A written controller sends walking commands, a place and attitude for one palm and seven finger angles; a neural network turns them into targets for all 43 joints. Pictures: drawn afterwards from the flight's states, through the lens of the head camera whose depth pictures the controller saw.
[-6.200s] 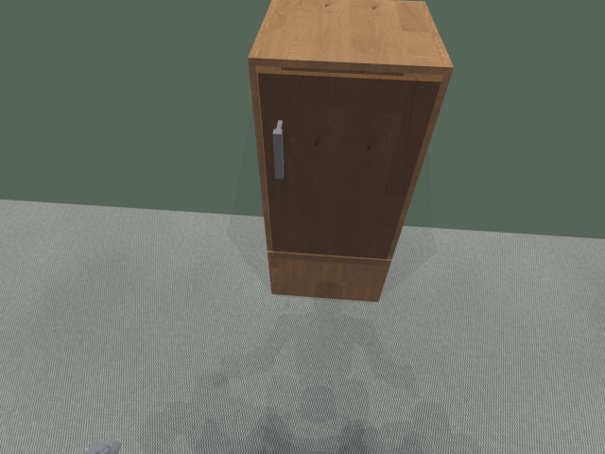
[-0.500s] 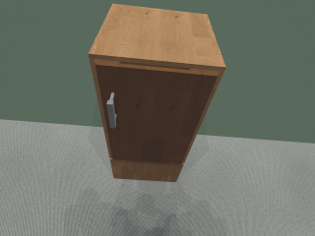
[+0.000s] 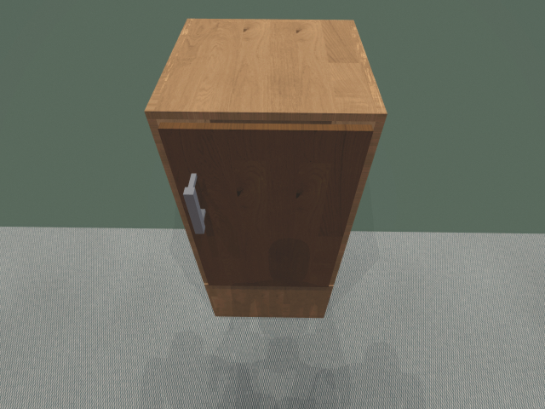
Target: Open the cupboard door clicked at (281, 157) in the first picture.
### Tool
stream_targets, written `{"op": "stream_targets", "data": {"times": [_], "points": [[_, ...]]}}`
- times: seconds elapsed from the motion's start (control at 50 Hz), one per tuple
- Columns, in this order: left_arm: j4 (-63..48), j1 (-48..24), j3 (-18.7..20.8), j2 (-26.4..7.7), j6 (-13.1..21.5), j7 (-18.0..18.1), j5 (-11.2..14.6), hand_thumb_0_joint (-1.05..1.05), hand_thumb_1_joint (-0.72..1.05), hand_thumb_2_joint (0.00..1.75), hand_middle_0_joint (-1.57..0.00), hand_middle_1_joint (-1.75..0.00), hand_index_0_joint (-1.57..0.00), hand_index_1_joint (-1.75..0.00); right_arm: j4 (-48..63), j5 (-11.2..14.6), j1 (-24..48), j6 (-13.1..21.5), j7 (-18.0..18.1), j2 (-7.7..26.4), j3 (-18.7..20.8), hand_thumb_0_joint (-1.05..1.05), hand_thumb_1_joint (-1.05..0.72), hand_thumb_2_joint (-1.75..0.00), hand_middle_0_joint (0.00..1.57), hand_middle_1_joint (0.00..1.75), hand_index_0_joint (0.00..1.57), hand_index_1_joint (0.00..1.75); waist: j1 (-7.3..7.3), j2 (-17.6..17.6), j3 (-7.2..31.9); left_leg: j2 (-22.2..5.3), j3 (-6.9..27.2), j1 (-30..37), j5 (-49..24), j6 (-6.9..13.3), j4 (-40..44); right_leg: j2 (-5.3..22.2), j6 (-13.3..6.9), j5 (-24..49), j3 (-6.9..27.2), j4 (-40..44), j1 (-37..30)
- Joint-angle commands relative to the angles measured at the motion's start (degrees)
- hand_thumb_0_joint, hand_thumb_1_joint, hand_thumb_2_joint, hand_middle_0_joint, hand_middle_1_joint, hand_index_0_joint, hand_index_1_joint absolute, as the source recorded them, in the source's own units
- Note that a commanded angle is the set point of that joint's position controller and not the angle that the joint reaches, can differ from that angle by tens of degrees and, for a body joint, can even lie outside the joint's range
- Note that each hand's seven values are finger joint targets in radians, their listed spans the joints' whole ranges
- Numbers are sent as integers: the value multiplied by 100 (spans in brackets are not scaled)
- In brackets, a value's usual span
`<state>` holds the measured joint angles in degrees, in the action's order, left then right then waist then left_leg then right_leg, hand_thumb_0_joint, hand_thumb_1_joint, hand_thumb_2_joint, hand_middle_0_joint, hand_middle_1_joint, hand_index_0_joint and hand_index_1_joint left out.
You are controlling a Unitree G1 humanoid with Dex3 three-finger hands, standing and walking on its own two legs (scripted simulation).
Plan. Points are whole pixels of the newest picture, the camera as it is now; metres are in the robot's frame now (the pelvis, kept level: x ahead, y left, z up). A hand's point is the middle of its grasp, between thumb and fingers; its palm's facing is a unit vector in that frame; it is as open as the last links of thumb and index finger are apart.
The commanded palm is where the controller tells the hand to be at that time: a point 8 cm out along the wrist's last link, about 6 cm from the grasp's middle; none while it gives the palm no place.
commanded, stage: come to a stop and stand still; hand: left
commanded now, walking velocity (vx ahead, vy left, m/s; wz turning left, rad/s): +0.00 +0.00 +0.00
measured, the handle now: (196, 204) +0.50 +0.18 -0.04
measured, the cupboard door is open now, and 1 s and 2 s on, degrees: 0 0 0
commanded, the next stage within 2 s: look again from close up in 1.46 s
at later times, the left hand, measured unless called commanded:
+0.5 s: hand out of the picture +0.01 +0.22 -0.17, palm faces +0.00 -0.98 -0.20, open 7.3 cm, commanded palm none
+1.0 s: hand out of the picture -0.06 +0.26 -0.18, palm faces -0.01 -0.98 -0.18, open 7.4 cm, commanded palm none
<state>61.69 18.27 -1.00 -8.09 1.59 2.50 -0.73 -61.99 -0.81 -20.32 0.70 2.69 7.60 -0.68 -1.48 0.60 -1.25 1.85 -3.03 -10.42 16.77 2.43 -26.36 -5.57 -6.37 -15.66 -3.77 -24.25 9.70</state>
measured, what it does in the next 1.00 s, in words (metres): shifts its weight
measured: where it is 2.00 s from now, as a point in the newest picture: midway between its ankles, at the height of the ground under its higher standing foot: outside the picture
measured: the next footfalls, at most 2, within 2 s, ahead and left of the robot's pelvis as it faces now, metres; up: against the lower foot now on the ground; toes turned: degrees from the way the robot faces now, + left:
none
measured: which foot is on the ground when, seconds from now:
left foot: down 0.00-1.00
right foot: down 0.00-1.00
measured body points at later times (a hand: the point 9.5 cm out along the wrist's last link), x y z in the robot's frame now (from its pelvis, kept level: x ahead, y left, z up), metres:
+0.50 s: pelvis -0.02 +0.04 +0.00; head -0.03 +0.05 +0.45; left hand +0.01 +0.27 -0.16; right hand +0.01 -0.19 -0.15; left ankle -0.03 +0.09 -0.74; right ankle -0.03 -0.04 -0.74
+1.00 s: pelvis -0.04 +0.09 +0.00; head -0.03 +0.11 +0.45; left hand -0.06 +0.31 -0.17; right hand -0.05 -0.14 -0.15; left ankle -0.03 +0.09 -0.74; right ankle -0.03 -0.04 -0.74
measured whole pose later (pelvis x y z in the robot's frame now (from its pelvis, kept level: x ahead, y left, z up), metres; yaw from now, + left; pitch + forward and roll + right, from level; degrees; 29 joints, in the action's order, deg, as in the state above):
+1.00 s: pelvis -0.04 +0.09 +0.00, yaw -1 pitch -2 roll -1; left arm 63.5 19.9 -0.6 -9.0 -1.1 3.2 -1.2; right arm -63.7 -0.5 -17.1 -0.1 2.7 9.5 -0.2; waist 0.0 -1.2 -1.7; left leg 8.1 -6.3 -7.9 11.3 8.5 -19.7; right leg 0.5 0.8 -13.1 -0.1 -25.9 11.3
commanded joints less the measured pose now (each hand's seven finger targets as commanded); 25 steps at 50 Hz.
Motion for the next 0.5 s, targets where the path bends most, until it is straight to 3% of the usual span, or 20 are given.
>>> {"op": "stream_targets", "data": {"times": [0.0,0.06,0.08,0.12,0.18,0.26,0.36,0.48], "points": [[-304,379,168,-738,140,137,11,0,90,90,-20,-30,-20,-30,491,17,-255,63,15,569,170,0,-90,-90,20,30,20,30,54,-758,234,-363,514,-666,-221,24,-514,1645,354,2950,1560,279,-551],[-453,222,243,-856,87,153,-1,0,90,90,-20,-30,-20,-30,540,31,-191,-21,30,660,230,0,-90,-90,20,30,20,30,10,-313,-173,-426,551,-681,-81,13,-557,1699,156,2559,1602,356,-154],[-467,240,210,-800,79,159,-3,0,90,90,-20,-30,-20,-30,504,17,-249,-36,6,503,174,0,-90,-90,20,30,20,30,24,-294,-145,-427,489,-609,-277,22,-450,1617,201,2720,1513,313,-241],[-499,161,214,-823,45,145,27,0,90,90,-20,-30,-20,-30,476,25,-218,-26,15,570,174,0,-90,-90,20,30,20,30,6,-40,-242,-513,597,-386,-594,42,-149,1461,197,2450,1312,196,-63],[-553,182,172,-738,2,123,19,0,90,90,-20,-30,-20,-30,485,0,-88,33,12,651,147,0,-90,-90,20,30,20,30,136,226,-242,-714,748,-164,-1700,114,89,1199,259,2305,1076,9,-9],[-547,166,156,-754,-18,107,35,0,90,90,-20,-30,-20,-30,498,-4,91,36,9,787,148,0,-90,-90,20,30,20,30,129,-110,-142,-777,783,-20,-1553,120,244,1163,277,1840,1071,85,-2],[-571,100,115,-756,-44,71,22,0,90,90,-20,-30,-20,-30,502,-10,316,46,-34,895,127,0,-90,-90,20,30,20,30,149,-98,-362,-803,871,-83,-1022,152,565,1093,281,967,1100,255,212],[-503,156,94,-752,-63,51,-2,0,90,90,-20,-30,-20,-30,439,0,360,71,-50,941,114,0,-90,-90,20,30,20,30,162,5,-304,-832,964,-86,-747,177,822,1067,310,720,1049,280,195]]}}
